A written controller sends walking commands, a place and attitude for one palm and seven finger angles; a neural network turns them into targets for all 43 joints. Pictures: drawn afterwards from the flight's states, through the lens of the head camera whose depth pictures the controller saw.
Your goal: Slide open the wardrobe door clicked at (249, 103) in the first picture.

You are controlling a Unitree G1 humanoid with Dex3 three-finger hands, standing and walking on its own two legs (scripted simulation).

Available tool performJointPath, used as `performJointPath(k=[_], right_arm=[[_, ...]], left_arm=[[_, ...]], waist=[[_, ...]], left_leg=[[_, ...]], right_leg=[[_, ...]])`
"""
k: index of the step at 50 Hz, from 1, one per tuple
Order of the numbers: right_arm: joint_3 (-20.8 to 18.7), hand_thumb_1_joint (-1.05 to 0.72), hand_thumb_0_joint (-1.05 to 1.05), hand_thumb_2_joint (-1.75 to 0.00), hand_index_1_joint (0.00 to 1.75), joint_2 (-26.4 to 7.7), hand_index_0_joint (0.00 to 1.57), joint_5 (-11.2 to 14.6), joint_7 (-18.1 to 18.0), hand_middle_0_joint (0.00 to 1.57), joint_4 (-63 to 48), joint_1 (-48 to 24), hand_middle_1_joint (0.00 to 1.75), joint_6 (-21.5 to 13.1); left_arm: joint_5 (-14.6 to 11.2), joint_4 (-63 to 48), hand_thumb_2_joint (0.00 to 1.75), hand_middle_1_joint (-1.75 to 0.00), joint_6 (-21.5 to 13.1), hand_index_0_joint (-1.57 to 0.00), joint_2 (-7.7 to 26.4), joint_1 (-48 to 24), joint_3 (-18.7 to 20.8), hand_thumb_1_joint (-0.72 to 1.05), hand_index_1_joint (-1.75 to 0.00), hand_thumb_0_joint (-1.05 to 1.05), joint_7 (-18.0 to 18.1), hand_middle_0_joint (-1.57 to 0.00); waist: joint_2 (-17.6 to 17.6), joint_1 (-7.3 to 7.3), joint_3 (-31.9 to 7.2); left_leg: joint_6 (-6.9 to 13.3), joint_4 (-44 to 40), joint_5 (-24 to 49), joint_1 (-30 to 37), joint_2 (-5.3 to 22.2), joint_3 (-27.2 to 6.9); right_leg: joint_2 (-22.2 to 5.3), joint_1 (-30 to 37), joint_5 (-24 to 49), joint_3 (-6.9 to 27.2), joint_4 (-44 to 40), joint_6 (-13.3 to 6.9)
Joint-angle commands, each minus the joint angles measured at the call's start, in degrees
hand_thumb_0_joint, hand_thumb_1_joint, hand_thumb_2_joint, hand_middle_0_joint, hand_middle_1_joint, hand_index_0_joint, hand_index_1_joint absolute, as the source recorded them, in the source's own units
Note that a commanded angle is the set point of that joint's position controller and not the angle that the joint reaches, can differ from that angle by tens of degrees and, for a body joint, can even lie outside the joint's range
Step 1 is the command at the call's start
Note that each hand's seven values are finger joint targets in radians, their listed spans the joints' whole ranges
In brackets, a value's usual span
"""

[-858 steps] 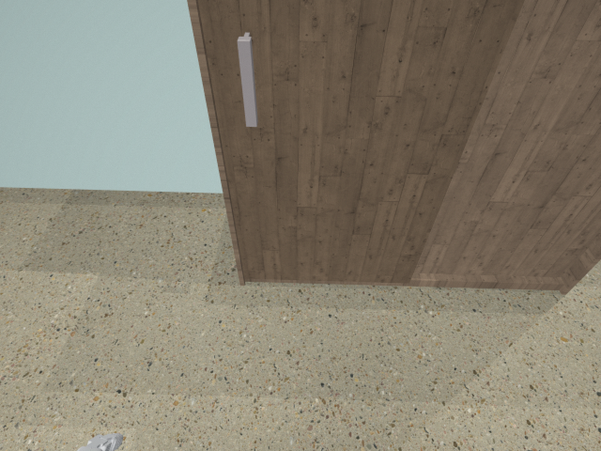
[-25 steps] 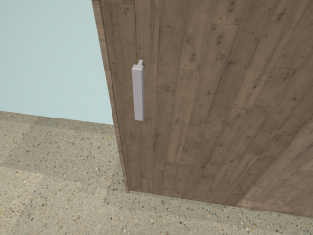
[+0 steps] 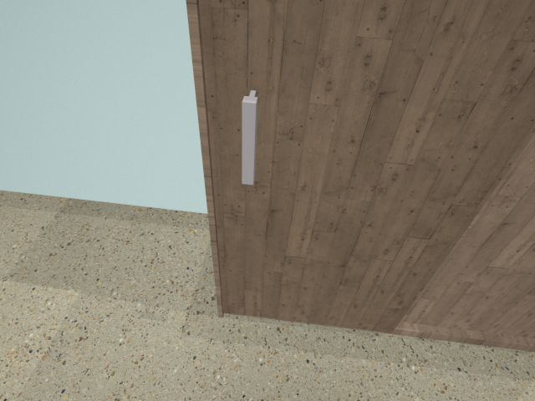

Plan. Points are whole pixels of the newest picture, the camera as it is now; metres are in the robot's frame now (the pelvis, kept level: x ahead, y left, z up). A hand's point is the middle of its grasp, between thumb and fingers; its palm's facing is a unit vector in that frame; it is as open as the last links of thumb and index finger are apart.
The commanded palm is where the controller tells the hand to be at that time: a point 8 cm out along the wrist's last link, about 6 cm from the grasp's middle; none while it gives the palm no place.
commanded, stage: come to a stop and stand still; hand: left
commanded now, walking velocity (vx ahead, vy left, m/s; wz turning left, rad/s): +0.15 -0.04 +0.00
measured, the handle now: (250, 138) +0.59 +0.08 +0.11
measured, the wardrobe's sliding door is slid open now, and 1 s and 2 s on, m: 0.00 0.00 0.00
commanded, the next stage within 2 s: look again from close up in 1.24 s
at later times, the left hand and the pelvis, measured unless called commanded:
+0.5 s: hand out of the picture +0.00 +0.15 -0.15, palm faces +0.06 -0.97 -0.24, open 7.2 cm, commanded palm none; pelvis -0.05 -0.02 +0.01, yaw -1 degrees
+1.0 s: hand out of the picture -0.04 +0.17 -0.16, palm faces +0.07 -0.98 -0.18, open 7.4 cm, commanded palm none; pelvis -0.03 +0.01 +0.01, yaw +0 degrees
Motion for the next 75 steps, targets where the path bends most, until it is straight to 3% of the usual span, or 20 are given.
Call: performJointPath(k=[1,2,3,7,12,17,18,19,20,21,24,30,34,35,37,39,43,46,61,75], right_arm=[[0.0,-0.9,0.0,-0.9,0.3,-6.0,0.2,-1.0,-1.6,0.2,-0.1,10.8,0.3,-3.1],[-0.9,-0.9,0.0,-0.9,0.3,-10.1,0.2,-0.8,-2.6,0.2,-1.2,9.7,0.3,-3.5],[-1.0,-0.9,0.0,-0.9,0.3,-11.3,0.2,-1.2,-3.1,0.2,-2.5,4.1,0.3,-3.1],[1.0,-0.9,0.0,-0.9,0.3,-5.6,0.2,-0.9,-2.9,0.2,-0.3,0.8,0.3,-4.6],[0.1,-0.9,0.0,-0.9,0.3,-5.9,0.2,-1.5,-3.1,0.2,2.5,5.5,0.3,-4.0],[0.3,-0.9,0.0,-0.9,0.3,-4.2,0.2,-1.5,-2.4,0.2,3.5,5.2,0.3,-2.3],[0.8,-0.9,0.0,-0.9,0.3,-1.4,0.2,-1.0,-2.2,0.2,3.4,5.4,0.3,-2.2],[1.8,-0.9,0.0,-0.9,0.3,3.2,0.2,-0.1,-2.0,0.2,2.3,5.5,0.3,-2.0],[1.0,-0.9,0.0,-0.9,0.3,0.2,0.2,-0.9,-1.5,0.2,0.9,2.6,0.3,-1.5],[0.5,-0.9,0.0,-0.9,0.3,0.3,0.2,-1.0,-1.0,0.2,0.5,3.3,0.3,-1.1],[0.3,-0.9,0.0,-0.9,0.3,0.7,0.2,-1.1,-0.1,0.2,3.6,9.7,0.3,0.0],[0.4,-0.9,0.0,-0.9,0.3,1.3,0.2,-0.6,0.1,0.2,0.7,5.5,0.3,-0.2],[0.9,-0.9,0.0,-0.9,0.3,2.3,0.2,-0.5,-0.4,0.2,2.6,11.7,0.3,-1.3],[1.3,-0.9,0.0,-0.9,0.3,2.0,0.2,-0.6,-0.8,0.2,3.4,13.4,0.3,-1.6],[0.4,-0.9,0.0,-0.9,0.3,-4.3,0.2,-1.2,-1.8,0.2,1.3,11.2,0.3,-2.2],[0.9,-0.9,0.0,-0.9,0.3,-4.9,0.2,-1.3,-2.2,0.2,-0.3,4.0,0.3,-2.5],[2.2,-0.9,0.0,-0.9,0.3,-2.7,0.2,-0.6,-2.3,0.2,1.1,-1.1,0.3,-3.0],[3.1,-0.9,0.0,-0.9,0.3,1.2,0.2,0.2,-2.3,0.2,2.9,2.8,0.3,-2.9],[3.1,-0.9,0.0,-0.9,0.3,0.3,0.2,0.0,-2.3,0.2,6.6,1.3,0.3,-3.3],[3.0,-0.9,0.0,-0.9,0.3,-0.1,0.2,-0.1,-2.3,0.2,6.8,1.2,0.3,-3.1]], left_arm=[[-1.0,-6.9,0.9,-0.3,-2.6,-0.2,4.5,-4.2,0.9,0.9,-0.3,0.0,-0.5,-0.2],[-0.4,-9.2,0.9,-0.3,-2.6,-0.2,4.7,-7.2,0.9,0.9,-0.3,0.0,-1.0,-0.2],[-0.6,-10.2,0.9,-0.3,-2.5,-0.2,4.3,-8.3,1.5,0.9,-0.3,0.0,-1.7,-0.2],[-0.2,-5.4,0.9,-0.3,-1.9,-0.2,2.9,-3.9,1.0,0.9,-0.3,0.0,-1.8,-0.2],[-0.5,-7.7,0.9,-0.3,-1.7,-0.2,2.1,-9.0,0.7,0.9,-0.3,0.0,-2.2,-0.2],[-0.6,-5.8,0.9,-0.3,-2.6,-0.2,0.7,-1.3,0.8,0.9,-0.3,0.0,-1.2,-0.2],[-0.6,-5.2,0.9,-0.3,-3.1,-0.2,2.0,0.6,1.1,0.9,-0.3,0.0,-0.4,-0.2],[-0.3,-5.4,0.9,-0.3,-3.7,-0.2,6.4,1.5,1.7,0.9,-0.3,0.0,0.7,-0.2],[-1.1,-6.3,0.9,-0.3,-4.0,-0.2,8.4,-0.5,2.0,0.9,-0.3,0.0,1.2,-0.2],[-1.0,-7.5,0.9,-0.3,-3.8,-0.2,8.3,-6.8,2.4,0.9,-0.3,0.0,1.0,-0.2],[-1.2,-8.9,0.9,-0.3,-5.7,-0.2,6.8,-13.8,1.8,0.9,-0.3,0.0,1.2,-0.2],[-0.3,-6.7,0.9,-0.3,-4.9,-0.2,9.1,-10.3,2.5,0.9,-0.3,0.0,0.5,-0.2],[-0.3,-6.3,0.9,-0.3,-3.7,-0.2,9.2,-11.9,2.9,0.9,-0.3,0.0,0.5,-0.2],[-0.6,-6.2,0.9,-0.3,-3.2,-0.2,8.0,-11.8,2.6,0.9,-0.3,0.0,0.2,-0.2],[-1.2,-6.8,0.9,-0.3,-2.9,-0.2,2.8,-8.8,1.4,0.9,-0.3,0.0,-0.6,-0.2],[-0.7,-6.4,0.9,-0.3,-3.4,-0.2,1.6,-10.0,0.8,0.9,-0.3,0.0,-1.0,-0.2],[-0.8,-2.5,0.9,-0.3,-4.2,-0.2,0.0,-5.6,-0.3,0.9,-0.3,0.0,-0.9,-0.2],[-1.1,-1.3,0.9,-0.3,-5.3,-0.2,3.7,-5.4,-0.4,0.9,-0.3,0.0,0.2,-0.2],[-1.1,0.8,0.9,-0.3,-4.8,-0.2,2.1,-6.4,-1.2,0.9,-0.3,0.0,0.8,-0.2],[-1.1,1.0,0.9,-0.3,-4.7,-0.2,2.4,-7.4,-1.4,0.9,-0.3,0.0,0.8,-0.2]], waist=[[19.5,-3.29,10.0],[16.0,-2.85,12.5],[9.3,-0.23,11.3],[8.0,2.19,10.5],[6.1,-0.94,9.3],[3.0,1.8,6.8],[-2.7,2.64,6.7],[-16.5,3.01,7.9],[-11.1,2.28,10.3],[-4.8,-1.5,11.1],[-5.4,-4.18,8.1],[-7.1,-0.16,8.8],[-7.2,-2.5,5.7],[-1.9,-2.9,6.0],[18.3,-1.09,6.9],[12.6,0.74,9.2],[5.4,2.71,6.3],[-4.3,0.26,7.2],[3.0,0.09,5.2],[0.5,-0.09,6.1]], left_leg=[[4.2,-34.2,-18.6,10.4,13.1,-23.5],[9.0,-40.1,-22.6,6.1,21.2,-33.5],[10.4,-41.0,-21.5,-1.6,22.0,-31.4],[6.5,-40.2,-13.0,-5.9,15.0,-21.4],[7.9,-39.2,-13.1,-2.3,15.0,-17.5],[5.0,-32.2,-13.0,-10.7,9.8,-11.9],[2.7,-22.6,-11.9,-16.3,5.7,-7.8],[-0.4,-5.4,-8.5,-24.7,-1.3,0.4],[0.5,4.5,-3.5,-19.9,1.3,-3.3],[0.0,10.2,0.9,-15.9,1.0,-3.9],[-1.3,15.3,9.1,-10.3,2.7,-3.4],[-1.8,-0.1,4.6,-5.0,1.7,-0.6],[-0.3,-16.3,5.8,10.2,-0.5,0.8],[-0.1,-21.6,6.9,14.6,-0.7,0.3],[4.9,-35.6,-8.6,10.4,14.3,-20.5],[8.9,-39.4,-10.2,-2.5,16.0,-22.6],[5.0,-30.3,4.0,-2.3,8.8,-9.8],[1.0,-22.8,9.3,-0.7,2.4,-3.8],[1.4,-25.5,17.9,6.4,4.9,-5.2],[1.5,-26.2,16.3,6.7,5.0,-5.4]], right_leg=[[4.9,-24.3,-19.3,-2.7,18.1,-1.2],[2.4,-27.9,-14.2,-0.1,27.2,-0.7],[0.4,-23.1,-10.6,1.7,32.3,-0.4],[0.3,-18.9,0.8,2.1,34.7,-0.3],[1.4,-11.9,-5.8,-3.4,15.3,-0.2],[5.4,12.4,-4.9,-6.5,-5.5,-1.4],[0.0,18.0,-11.0,0.5,-11.3,-3.2],[-14.1,18.1,-27.6,20.1,-20.8,-8.0],[-19.2,4.2,-33.1,24.7,-26.4,-10.5],[-17.6,-2.3,-26.4,20.5,-26.4,-10.6],[-11.8,-6.6,-21.5,11.6,-24.8,-7.0],[-11.5,-3.9,-18.1,8.6,-22.7,-8.0],[-8.8,-9.4,-20.5,6.8,-17.1,-5.9],[-5.9,-12.8,-20.0,4.4,-12.0,-4.6],[2.5,-16.9,-13.9,-4.9,7.7,-1.0],[0.9,-9.3,-10.2,-2.1,15.6,-1.4],[1.6,4.0,0.7,-3.6,-0.9,-0.5],[-5.8,4.4,3.2,7.6,-10.8,-3.8],[-1.4,3.8,8.7,1.8,-6.2,-2.0],[-1.4,3.3,7.5,1.9,-6.8,-1.8]])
